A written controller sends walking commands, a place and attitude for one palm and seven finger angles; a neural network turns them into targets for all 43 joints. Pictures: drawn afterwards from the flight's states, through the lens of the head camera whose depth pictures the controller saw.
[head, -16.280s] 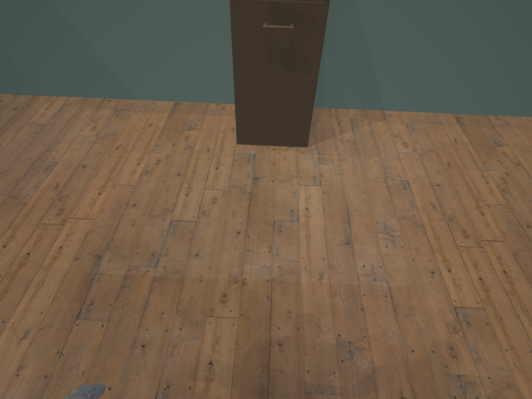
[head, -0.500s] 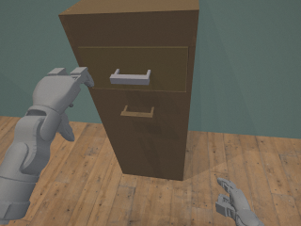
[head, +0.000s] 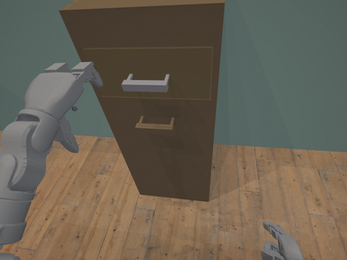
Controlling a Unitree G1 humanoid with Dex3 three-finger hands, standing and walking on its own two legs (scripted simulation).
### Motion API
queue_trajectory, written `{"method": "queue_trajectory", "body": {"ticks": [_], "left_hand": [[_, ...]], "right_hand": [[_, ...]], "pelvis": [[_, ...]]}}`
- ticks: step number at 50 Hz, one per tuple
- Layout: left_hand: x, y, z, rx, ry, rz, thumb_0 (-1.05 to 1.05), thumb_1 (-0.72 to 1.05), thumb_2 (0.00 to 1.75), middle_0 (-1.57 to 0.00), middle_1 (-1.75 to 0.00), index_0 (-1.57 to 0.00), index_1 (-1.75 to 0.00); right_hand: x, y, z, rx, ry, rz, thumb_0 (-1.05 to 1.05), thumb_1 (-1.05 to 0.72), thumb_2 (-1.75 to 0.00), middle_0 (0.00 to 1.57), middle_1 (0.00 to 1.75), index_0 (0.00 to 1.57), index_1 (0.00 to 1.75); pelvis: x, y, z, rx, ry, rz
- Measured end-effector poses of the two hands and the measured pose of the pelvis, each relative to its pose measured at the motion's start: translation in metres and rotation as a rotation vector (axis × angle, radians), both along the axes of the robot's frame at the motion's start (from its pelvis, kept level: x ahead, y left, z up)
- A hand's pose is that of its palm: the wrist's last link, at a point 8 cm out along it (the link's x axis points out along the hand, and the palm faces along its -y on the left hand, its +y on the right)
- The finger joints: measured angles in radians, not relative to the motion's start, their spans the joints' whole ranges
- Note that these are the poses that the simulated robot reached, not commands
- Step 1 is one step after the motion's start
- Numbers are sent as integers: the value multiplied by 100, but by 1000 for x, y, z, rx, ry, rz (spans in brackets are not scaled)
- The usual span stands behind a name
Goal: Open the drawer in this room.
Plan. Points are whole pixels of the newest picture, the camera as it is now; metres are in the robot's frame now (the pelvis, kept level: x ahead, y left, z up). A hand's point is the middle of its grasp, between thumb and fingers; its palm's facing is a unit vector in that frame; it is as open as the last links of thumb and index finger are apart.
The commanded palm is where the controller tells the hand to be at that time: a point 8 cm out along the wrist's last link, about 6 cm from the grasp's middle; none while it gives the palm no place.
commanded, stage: move the hooked fingers above the handle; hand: left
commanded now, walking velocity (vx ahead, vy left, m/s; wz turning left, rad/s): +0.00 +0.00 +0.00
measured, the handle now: (146, 81) +0.58 +0.17 +0.11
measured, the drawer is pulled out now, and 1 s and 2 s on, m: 0.00 0.00 0.00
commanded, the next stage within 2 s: none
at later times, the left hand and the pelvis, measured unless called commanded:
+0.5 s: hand (102, 98) +0.39 +0.21 +0.20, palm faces +0.08 -0.02 -1.00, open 13.9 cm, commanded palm +0.36 +0.22 +0.26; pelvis +0.01 -0.01 +0.00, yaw +1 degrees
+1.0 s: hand (126, 85) +0.46 +0.19 +0.18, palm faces +0.06 -0.04 -1.00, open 13.8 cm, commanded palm +0.44 +0.20 +0.25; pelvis +0.04 +0.00 +0.00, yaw +0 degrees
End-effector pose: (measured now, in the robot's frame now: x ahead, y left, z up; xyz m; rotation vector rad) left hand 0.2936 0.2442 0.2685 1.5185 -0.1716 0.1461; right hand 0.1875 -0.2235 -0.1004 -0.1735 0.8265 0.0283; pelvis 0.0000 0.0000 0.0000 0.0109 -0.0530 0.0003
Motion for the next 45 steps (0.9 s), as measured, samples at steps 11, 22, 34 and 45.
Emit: {"method": "queue_trajectory", "body": {"ticks": [11,22,34,45], "left_hand": [[7,-20,-14,17,85,-4,-1,-50,30,-32,-120,-32,-120],[53,-24,-12,23,94,14,0,-49,30,-32,-120,-32,-120],[101,-31,-29,16,155,-29,0,-49,30,-32,-120,-32,-120],[132,-41,-37,22,152,-40,-1,-49,30,-32,-120,-32,-120]], "right_hand": [[20,10,8,26,-69,28,2,-91,-90,20,30,20,30],[5,-3,0,12,-5,-11,1,-91,-90,20,30,20,30],[-26,-32,-15,-43,128,-117,2,-91,-90,20,30,20,30],[-18,-27,-19,-41,172,-133,2,-91,-90,20,30,20,30]], "pelvis": [[-2,-6,0,1,-1,15],[3,-12,0,1,25,18],[18,-10,1,2,69,1],[34,-3,0,0,109,2]]}}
